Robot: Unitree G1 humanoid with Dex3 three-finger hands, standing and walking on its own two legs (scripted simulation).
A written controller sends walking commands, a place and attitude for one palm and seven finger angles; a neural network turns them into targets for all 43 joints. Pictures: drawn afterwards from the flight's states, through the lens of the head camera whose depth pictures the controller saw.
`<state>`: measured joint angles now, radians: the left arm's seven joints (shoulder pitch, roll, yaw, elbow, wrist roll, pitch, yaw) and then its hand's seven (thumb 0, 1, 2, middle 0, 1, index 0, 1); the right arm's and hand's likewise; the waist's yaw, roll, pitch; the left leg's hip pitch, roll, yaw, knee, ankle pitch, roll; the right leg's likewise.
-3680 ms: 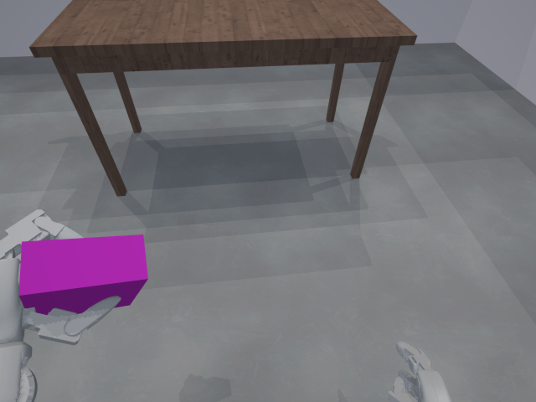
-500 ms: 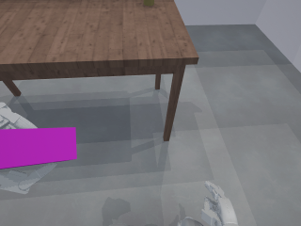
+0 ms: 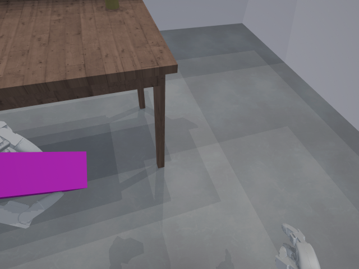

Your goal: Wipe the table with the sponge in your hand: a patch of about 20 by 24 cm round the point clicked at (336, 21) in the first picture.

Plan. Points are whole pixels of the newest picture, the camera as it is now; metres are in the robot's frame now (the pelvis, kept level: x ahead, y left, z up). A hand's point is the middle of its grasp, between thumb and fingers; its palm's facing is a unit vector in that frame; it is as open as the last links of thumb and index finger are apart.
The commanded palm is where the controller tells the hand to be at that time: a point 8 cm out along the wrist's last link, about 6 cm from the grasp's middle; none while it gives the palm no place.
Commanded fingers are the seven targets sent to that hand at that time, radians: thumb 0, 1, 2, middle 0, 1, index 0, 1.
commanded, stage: take the last steps up to it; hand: left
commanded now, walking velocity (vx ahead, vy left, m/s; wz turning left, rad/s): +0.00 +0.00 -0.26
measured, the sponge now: (48, 175) +0.22 +0.21 +0.17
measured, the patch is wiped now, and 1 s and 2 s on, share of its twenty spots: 0.00 0.00 0.00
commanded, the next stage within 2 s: none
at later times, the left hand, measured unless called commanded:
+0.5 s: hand (32, 192) +0.20 +0.23 +0.17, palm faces +0.34 -0.80 -0.49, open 9.3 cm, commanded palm +0.15 +0.26 +0.18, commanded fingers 0.00 0.10 1.30 -1.20 -1.60 -1.20 -1.60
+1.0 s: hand (53, 153) +0.26 +0.23 +0.17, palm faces +0.37 -0.79 -0.49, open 9.3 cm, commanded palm +0.21 +0.27 +0.18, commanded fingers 0.00 0.10 1.30 -1.20 -1.60 -1.20 -1.60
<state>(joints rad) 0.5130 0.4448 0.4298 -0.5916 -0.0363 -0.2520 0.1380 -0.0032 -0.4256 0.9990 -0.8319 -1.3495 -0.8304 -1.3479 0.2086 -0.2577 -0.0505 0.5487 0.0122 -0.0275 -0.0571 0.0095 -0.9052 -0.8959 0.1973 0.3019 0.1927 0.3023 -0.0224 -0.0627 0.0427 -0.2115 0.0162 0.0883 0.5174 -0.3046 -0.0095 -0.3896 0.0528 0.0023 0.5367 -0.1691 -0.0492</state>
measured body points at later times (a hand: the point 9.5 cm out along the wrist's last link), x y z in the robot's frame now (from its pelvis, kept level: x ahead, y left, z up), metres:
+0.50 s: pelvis -0.02 -0.01 +0.01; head +0.00 -0.02 +0.46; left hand +0.17 +0.27 +0.20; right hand +0.11 -0.27 -0.09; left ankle +0.00 +0.12 -0.70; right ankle +0.00 -0.12 -0.73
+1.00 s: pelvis +0.04 +0.00 -0.01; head +0.06 -0.03 +0.44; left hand +0.24 +0.27 +0.20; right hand +0.19 -0.21 -0.12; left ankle +0.01 +0.12 -0.70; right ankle +0.06 -0.09 -0.73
